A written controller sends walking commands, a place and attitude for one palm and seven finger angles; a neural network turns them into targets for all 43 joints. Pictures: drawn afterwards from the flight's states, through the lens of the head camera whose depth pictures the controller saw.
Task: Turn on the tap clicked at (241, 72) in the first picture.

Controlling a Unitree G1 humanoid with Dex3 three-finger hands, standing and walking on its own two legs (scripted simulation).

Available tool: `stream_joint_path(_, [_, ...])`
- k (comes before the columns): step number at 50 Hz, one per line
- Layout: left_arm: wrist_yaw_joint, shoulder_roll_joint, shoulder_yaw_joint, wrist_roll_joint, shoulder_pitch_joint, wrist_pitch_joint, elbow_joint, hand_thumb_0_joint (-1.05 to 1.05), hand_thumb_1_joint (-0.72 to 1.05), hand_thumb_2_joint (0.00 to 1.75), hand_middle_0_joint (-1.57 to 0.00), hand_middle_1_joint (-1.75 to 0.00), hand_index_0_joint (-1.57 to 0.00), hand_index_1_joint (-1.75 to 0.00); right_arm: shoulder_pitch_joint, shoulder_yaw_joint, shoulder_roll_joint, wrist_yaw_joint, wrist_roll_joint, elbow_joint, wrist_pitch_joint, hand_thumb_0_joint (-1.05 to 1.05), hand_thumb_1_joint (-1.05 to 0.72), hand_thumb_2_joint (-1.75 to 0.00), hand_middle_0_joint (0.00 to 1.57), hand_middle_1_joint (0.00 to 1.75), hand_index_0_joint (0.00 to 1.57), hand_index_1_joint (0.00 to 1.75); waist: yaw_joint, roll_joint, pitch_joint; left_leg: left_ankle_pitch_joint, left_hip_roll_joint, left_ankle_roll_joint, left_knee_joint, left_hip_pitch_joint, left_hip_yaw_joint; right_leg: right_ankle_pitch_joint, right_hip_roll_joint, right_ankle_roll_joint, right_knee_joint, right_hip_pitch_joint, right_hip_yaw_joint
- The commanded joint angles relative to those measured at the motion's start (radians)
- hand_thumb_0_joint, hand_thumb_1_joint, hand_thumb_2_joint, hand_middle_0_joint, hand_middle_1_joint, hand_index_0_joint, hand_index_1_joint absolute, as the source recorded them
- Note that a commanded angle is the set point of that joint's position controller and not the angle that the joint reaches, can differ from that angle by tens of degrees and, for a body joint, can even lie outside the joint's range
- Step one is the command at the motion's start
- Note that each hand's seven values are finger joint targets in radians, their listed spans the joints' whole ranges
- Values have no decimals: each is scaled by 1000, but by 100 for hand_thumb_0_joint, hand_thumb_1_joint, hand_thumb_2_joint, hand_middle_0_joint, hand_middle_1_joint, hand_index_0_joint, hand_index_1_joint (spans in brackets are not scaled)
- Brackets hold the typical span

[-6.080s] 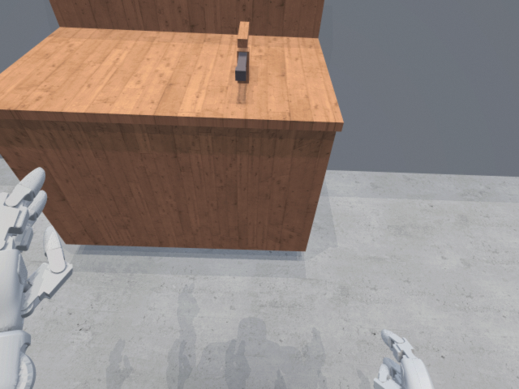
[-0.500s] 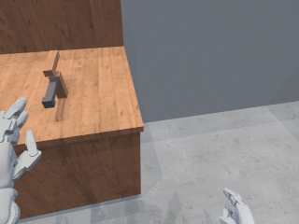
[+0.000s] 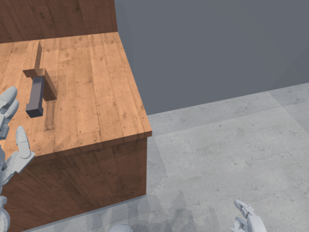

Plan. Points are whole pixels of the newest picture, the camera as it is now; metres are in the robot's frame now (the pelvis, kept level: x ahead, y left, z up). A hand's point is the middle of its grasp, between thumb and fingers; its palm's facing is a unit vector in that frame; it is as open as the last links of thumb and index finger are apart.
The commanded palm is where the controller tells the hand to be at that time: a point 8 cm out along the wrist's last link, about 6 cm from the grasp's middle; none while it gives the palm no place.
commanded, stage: come to a stop and stand still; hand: left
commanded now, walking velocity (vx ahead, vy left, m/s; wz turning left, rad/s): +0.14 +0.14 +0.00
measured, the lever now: (34, 109) +0.36 +0.34 +0.10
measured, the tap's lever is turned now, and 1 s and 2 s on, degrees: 0 0 0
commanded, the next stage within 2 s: look again from close up in 1.70 s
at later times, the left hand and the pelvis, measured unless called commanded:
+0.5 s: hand (29, 129) +0.26 +0.27 +0.16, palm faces +0.34 -0.87 -0.35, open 7.4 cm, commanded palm +0.21 +0.31 +0.20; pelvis +0.03 +0.04 +0.02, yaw -5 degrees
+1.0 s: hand out of the picture +0.28 +0.33 +0.20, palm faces +0.45 -0.83 -0.35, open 7.4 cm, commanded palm +0.19 +0.32 +0.20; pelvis +0.00 +0.06 +0.02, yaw -6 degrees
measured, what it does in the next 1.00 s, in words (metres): steps on the spot: right foot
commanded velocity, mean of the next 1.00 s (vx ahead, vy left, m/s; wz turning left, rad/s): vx -0.01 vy -0.02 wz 0.00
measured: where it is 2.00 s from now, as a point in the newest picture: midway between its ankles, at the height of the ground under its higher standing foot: outside the picture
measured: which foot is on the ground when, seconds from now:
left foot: down 0.00-1.00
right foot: down 0.00-0.02, up 0.04-0.24, down 0.26-1.00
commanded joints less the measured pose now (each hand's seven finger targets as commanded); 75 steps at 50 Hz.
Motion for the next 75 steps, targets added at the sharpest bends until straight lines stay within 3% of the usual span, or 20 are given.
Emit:
stream_joint_path(1, [14,198,124,-5,-169,-62,-275,0,90,90,-20,-30,-20,-30,-91,-69,-99,-28,1,-161,-86,0,-90,-90,20,30,20,30,-34,397,-250,156,228,156,-346,482,-307,-144,42,-33,468,-320,-107])
stream_joint_path(3, [24,212,148,3,-155,-52,-202,0,90,90,-20,-30,-20,-30,-89,-45,-53,-25,-10,-148,-99,0,-90,-90,20,30,20,30,-32,247,-153,136,251,281,-400,323,-385,-156,12,-42,627,-391,-57])
stream_joint_path(4, [20,205,138,2,-168,-49,-209,0,90,90,-20,-30,-20,-30,-92,-47,-59,-21,-9,-136,-102,0,-90,-90,20,30,20,30,-25,193,-150,161,241,274,-376,259,-341,-147,-22,-42,602,-359,-50])
stream_joint_path(10, [22,157,107,-2,-63,-12,-158,0,90,90,-20,-30,-20,-30,-99,-6,-59,-10,0,-138,-115,0,-90,-90,20,30,20,30,3,140,-169,42,161,105,-327,34,-91,95,-1,-45,-56,59,-135])
stream_joint_path(14, [31,188,140,-4,-91,18,-81,0,90,90,-20,-30,-20,-30,-95,13,-43,-18,-19,-136,-91,0,-90,-90,20,30,20,30,-16,-124,-106,-135,-28,-18,-68,19,37,92,-224,-161,-416,-36,240])
stream_joint_path(16, [23,150,94,-9,-111,39,-61,0,90,90,-20,-30,-20,-30,-112,-2,-50,-12,-2,-138,-84,0,-90,-90,20,30,20,30,-9,-219,-83,-123,-27,-22,51,24,11,138,-241,-185,-414,-66,247])
stream_joint_path(19, [34,158,95,-6,-98,27,-79,0,90,90,-20,-30,-20,-30,-111,15,-42,-30,-7,-124,-82,0,-90,-90,20,30,20,30,0,-82,-134,-81,-18,-14,-118,77,12,310,-190,-171,-318,20,99])
stream_joint_path(22, [36,162,75,-7,-148,21,-173,0,90,90,-20,-30,-20,-30,-121,4,-60,-49,-11,-125,-89,0,-90,-90,20,30,20,30,2,95,-205,227,30,-3,-327,266,-51,284,-50,-77,-185,10,-35])
stream_joint_path(26, [41,195,86,0,-155,18,-273,0,90,90,-20,-30,-20,-30,-131,4,-61,-56,-13,-149,-99,0,-90,-90,20,30,20,30,0,211,-236,420,65,0,-329,249,-85,424,-13,-55,-148,77,-74])
stream_joint_path(36, [33,133,78,-17,-9,41,-68,0,90,90,-20,-30,-20,-30,-105,-9,-77,-54,-9,-154,-70,0,-90,-90,20,30,20,30,-2,61,-166,165,28,-24,-369,138,-34,380,-22,-61,-268,109,-52])
stream_joint_path(43, [30,127,22,-4,-173,47,-99,0,90,90,-20,-30,-20,-30,-112,-1,-76,-66,-11,-152,-62,0,-90,-90,20,30,20,30,-5,50,-153,42,18,-7,-409,157,-32,291,-18,-53,-318,88,-49])
stream_joint_path(44, [29,945,597,181,-1238,-61,-350,0,90,90,-20,-30,-20,-30,26,-9,-110,-49,-43,-156,-125,0,-90,-90,20,30,20,30,-6,-105,168,101,52,40,-272,-35,18,305,-50,38,-409,-148,-13])
stream_joint_path(45, [-21,325,193,61,-647,-15,238,0,90,90,-20,-30,-20,-30,-88,30,10,-38,-4,-89,-121,0,-90,-90,20,30,20,30,8,-72,-123,153,-8,41,-273,208,-20,224,-102,-77,-350,-127,21])
stream_joint_path(47, [-21,162,42,13,-475,-2,113,0,90,90,-20,-30,-20,-30,-102,-19,-67,-29,4,-153,-133,0,-90,-90,20,30,20,30,26,145,-171,53,-5,7,-292,253,27,262,-84,-91,-319,-20,82])
stream_joint_path(51, [-33,71,-44,-3,-189,-22,-90,0,90,90,-20,-30,-20,-30,-120,-17,-62,14,5,-167,-145,0,-90,-90,20,30,20,30,37,113,-254,-2,13,27,-342,227,0,204,-62,-52,-283,85,35])
stream_joint_path(55, [-17,203,109,3,-70,-20,-121,0,90,90,-20,-30,-20,-30,-127,-15,-80,-1,-7,-186,-133,0,-90,-90,20,30,20,30,33,-83,-174,-124,5,16,-367,149,-19,31,-43,-69,-342,26,19])
stream_joint_path(56, [-6,271,193,-1,-57,-16,-97,0,90,90,-20,-30,-20,-30,-134,-13,-83,-12,-8,-180,-123,0,-90,-90,20,30,20,30,33,-78,-160,-128,8,13,-377,151,-24,13,-41,-70,-349,4,12])
stream_joint_path(63, [-14,208,146,-1,-215,-47,-129,0,90,90,-20,-30,-20,-30,-114,-11,-79,-40,-7,-182,-143,0,-90,-90,20,30,20,30,17,139,-138,-93,64,37,-451,103,-68,241,-11,-62,-201,100,-61])
stream_joint_path(69, [-15,112,20,11,-177,-33,-163,0,90,90,-20,-30,-20,-30,-93,-23,-88,-18,-7,-156,-175,0,-90,-90,20,30,20,30,12,96,-209,287,36,-1,-335,264,-20,427,-25,-67,-213,79,-57])
stream_joint_path(75, [-2,161,92,10,-131,-21,-142,0,90,90,-20,-30,-20,-30,-100,-24,-82,-20,-10,-162,-137,0,-90,-90,20,30,20,30,13,82,-203,363,40,-28,-325,246,-23,450,-23,-71,-203,97,-71])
